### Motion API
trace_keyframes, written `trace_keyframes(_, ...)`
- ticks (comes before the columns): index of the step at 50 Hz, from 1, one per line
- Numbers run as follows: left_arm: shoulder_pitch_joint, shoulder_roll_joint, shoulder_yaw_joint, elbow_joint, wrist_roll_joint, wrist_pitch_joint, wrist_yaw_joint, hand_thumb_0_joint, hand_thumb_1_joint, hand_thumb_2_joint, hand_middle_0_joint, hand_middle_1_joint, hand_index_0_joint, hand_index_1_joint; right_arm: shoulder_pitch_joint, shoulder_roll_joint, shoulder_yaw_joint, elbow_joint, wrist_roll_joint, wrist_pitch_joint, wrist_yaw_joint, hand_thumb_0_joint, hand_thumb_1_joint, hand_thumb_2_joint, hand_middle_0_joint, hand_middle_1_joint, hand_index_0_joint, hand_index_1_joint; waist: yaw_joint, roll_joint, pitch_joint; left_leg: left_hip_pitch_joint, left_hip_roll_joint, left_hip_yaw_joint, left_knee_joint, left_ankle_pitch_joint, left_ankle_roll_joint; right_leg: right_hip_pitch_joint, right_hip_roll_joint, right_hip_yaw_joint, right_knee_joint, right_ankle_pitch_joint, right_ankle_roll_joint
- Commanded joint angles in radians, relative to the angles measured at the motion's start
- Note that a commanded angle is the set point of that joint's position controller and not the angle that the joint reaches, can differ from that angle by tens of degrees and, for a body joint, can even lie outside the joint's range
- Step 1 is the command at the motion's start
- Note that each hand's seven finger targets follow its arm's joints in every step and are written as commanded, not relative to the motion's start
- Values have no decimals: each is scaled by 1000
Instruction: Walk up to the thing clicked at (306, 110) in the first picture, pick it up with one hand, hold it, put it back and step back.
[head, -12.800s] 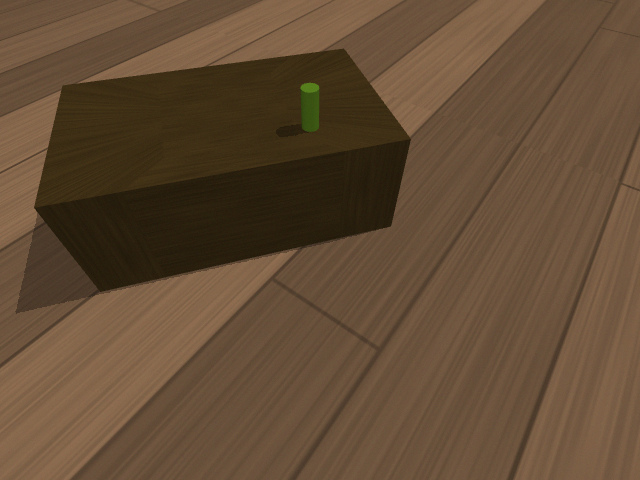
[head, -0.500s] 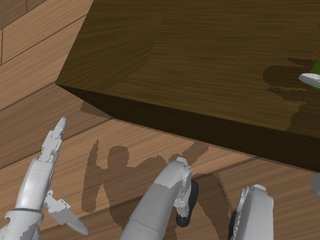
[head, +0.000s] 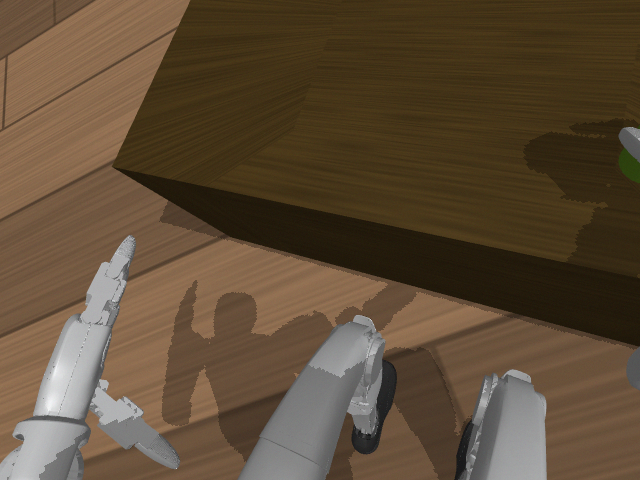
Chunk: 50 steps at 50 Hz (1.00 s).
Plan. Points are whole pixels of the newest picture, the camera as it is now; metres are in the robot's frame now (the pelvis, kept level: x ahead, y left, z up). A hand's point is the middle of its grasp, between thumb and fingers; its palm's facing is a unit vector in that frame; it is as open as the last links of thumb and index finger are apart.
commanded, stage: settle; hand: right
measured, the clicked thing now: out of the picture +0.55 -0.21 -0.03
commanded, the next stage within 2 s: lift in 0.72 s
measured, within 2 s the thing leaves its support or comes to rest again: neither
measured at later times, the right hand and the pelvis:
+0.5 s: hand out of the picture +0.56 -0.23 +0.02, palm faces +0.22 +0.98 -0.01, open 9.3 cm; pelvis +0.01 +0.00 +0.03, yaw -1 degrees
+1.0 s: hand out of the picture +0.56 -0.23 +0.05, palm faces +0.22 +0.98 -0.01, open 9.4 cm; pelvis +0.02 +0.00 +0.06, yaw -1 degrees
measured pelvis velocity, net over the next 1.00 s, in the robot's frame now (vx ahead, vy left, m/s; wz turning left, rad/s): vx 0.02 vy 0.00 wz -0.01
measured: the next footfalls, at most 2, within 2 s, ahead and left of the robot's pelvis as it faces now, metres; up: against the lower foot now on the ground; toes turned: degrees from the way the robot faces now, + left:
none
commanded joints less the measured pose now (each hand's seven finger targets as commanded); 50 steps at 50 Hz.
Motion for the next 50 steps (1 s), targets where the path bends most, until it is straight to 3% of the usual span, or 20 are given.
trace_keyframes(1, 88, 184, 168, -140, -6, -44, 28, 0, -540, 46, -52, -56, -56, -52, -422, -223, 20, -266, 15, -66, 3, 0, -197, -1190, 1303, 1356, 1340, 1357, -17, -463, -685, 407, -35, -53, -161, 253, 8, 549, 27, 46, -241, 399, 14)
trace_keyframes(4, 81, 154, 132, -123, -8, -34, 27, 0, -535, 42, -52, -56, -57, -50, -410, -231, 16, -246, 14, -40, -4, 0, -196, -1231, 1309, 1390, 1351, 1391, -39, -449, -659, 423, -33, -62, -187, 235, 6, 538, 27, 37, -258, 370, 13)
trace_keyframes(7, 78, 137, 115, -69, -9, -30, 27, 0, -536, 42, -52, -57, -57, -51, -387, -147, 57, -184, 23, -27, -2, 0, -182, -1235, 1290, 1385, 1335, 1385, -27, -395, -543, 395, -34, -54, -202, 197, 7, 476, 29, 40, -287, 303, 10)
trace_keyframes(9, 32, 162, 123, -126, -10, -29, 34, 0, -543, 48, -54, -56, -55, -55, -399, -207, 22, -213, 16, -29, -7, 0, -176, -1254, 1305, 1406, 1353, 1407, -39, -368, -600, 423, -34, -50, -203, 205, 6, 512, 27, 47, -296, 325, 13)
trace_keyframes(11, 36, 179, 136, -120, -7, -26, 39, 0, -534, 40, -52, -55, -57, -50, -413, -219, 29, -215, 16, -28, -5, 0, -174, -1256, 1300, 1408, 1348, 1409, -34, -375, -620, 443, -35, -53, -213, 233, 5, 542, 24, 45, -294, 359, 9)
trace_keyframes(13, 59, 139, 98, -62, -12, -22, 35, 0, -541, 44, -53, -55, -55, -52, -403, -162, 51, -145, 28, -27, 3, 0, -186, -1269, 1295, 1412, 1344, 1413, -31, -358, -534, 411, -34, -49, -221, 207, 9, 509, 27, 48, -314, 336, 10)
trace_keyframes(14, 45, 140, 102, -52, -12, -24, 36, 0, -543, 44, -53, -55, -54, -53, -402, -141, 57, -119, 34, -28, 7, 0, -192, -1278, 1299, 1420, 1348, 1421, -21, -332, -517, 402, -35, -43, -222, 209, 8, 505, 26, 53, -312, 339, 9)
trace_keyframes(17, 28, 179, 122, -135, -13, -25, 44, 0, -539, 40, -50, -52, -53, -48, -419, -252, 3, -191, 26, -31, 2, 0, -207, -1288, 1295, 1427, 1343, 1428, -38, -321, -646, 508, -33, -58, -242, 257, 1, 545, 26, 43, -315, 366, 2)
trace_keyframes(20, 88, 124, 81, -57, -10, -18, 37, 0, -543, 44, -50, -52, -51, -51, -403, -151, 57, -132, 36, -28, 18, 0, -190, -1290, 1288, 1428, 1337, 1428, -22, -352, -561, 481, -36, -54, -250, 269, 6, 546, 29, 39, -326, 391, 6)
trace_keyframes(24, 48, 144, 90, -77, -8, -19, 39, 0, -539, 39, -51, -53, -54, -50, -445, -235, 24, -210, 27, -29, 12, 0, -190, -1289, 1266, 1418, 1315, 1419, -59, -403, -645, 482, -34, -55, -252, 274, 7, 635, 25, 41, -336, 441, 15)
trace_keyframes(26, 75, 136, 99, -20, -5, -17, 39, 0, -541, 41, -51, -53, -53, -51, -433, -197, 42, -173, 31, -27, 13, 0, -176, -1289, 1256, 1416, 1307, 1416, -46, -394, -608, 492, -34, -60, -263, 291, 5, 615, 27, 35, -329, 441, 11)
trace_keyframes(27, 61, 124, 79, -9, -4, -17, 39, 0, -540, 40, -50, -53, -52, -51, -433, -169, 51, -171, 38, -28, 16, 0, -194, -1289, 1259, 1416, 1308, 1417, -41, -379, -583, 482, -35, -56, -263, 294, 6, 603, 25, 39, -330, 446, 11)
trace_keyframes(31, 25, 156, 98, -53, -4, -16, 43, 0, -548, 46, -51, -52, -49, -54, -439, -217, 32, -196, 29, -32, 6, 0, -194, -1297, 1265, 1423, 1313, 1424, -48, -386, -642, 515, -35, -55, -274, 305, 5, 654, 24, 41, -347, 469, 14)
trace_keyframes(32, 26, 133, 75, -29, -1, -12, 41, 0, -544, 42, -50, -51, -50, -51, -443, -223, 30, -185, 29, -32, 4, 0, -201, -1313, 1258, 1431, 1309, 1432, -63, -392, -624, 522, -36, -60, -279, 296, 6, 629, 26, 36, -352, 451, 13)
trace_keyframes(34, 46, 115, 62, 7, -2, -9, 38, 0, -545, 41, -50, -51, -50, -51, -426, -161, 58, -138, 35, -30, 10, 0, -204, -1331, 1248, 1440, 1301, 1441, -49, -358, -572, 528, -37, -57, -290, 297, 5, 591, 29, 37, -361, 428, 9)
trace_keyframes(37, 17, 142, 81, -47, -2, -7, 42, 0, -548, 43, -51, -50, -49, -52, -429, -229, 23, -180, 28, -32, 2, 0, -206, -1329, 1252, 1440, 1303, 1441, -58, -369, -656, 571, -38, -57, -291, 331, 4, 652, 25, 39, -366, 484, 12)
trace_keyframes(40, 46, 100, 44, 4, -3, 0, 35, 0, -542, 37, -50, -51, -51, -50, -424, -163, 54, -146, 41, -31, 8, 0, -206, -1350, 1235, 1450, 1290, 1450, -51, -368, -585, 549, -41, -59, -309, 328, 5, 632, 25, 36, -373, 485, 8)
trace_keyframes(43, 13, 148, 93, -31, -4, -1, 43, 0, -530, 34, -47, -53, -57, -43, -416, -203, 33, -178, 36, -29, 5, 0, -214, -1326, 1292, 1445, 1336, 1445, -49, -353, -619, 572, -38, -59, -316, 313, 3, 660, 23, 38, -390, 456, 11)
trace_keyframes(46, 43, 120, 71, 11, -5, 0, 37, 0, -529, 33, -46, -54, -58, -42, -380, -145, 60, -146, 44, -25, 13, 0, -190, -1319, 1279, 1437, 1325, 1437, -58, -362, -583, 536, -42, -49, -321, 306, 6, 685, 20, 42, -399, 491, 14)
trace_keyframes(50, 2, 115, 64, -17, -7, -1, 38, 0, -529, 32, -46, -53, -58, -41, -391, -168, 42, -226, 55, -33, 11, 0, -234, -1300, 1281, 1419, 1320, 1419, -92, -361, -628, 606, -38, -57, -343, 302, 5, 693, 25, 34, -427, 457, 14)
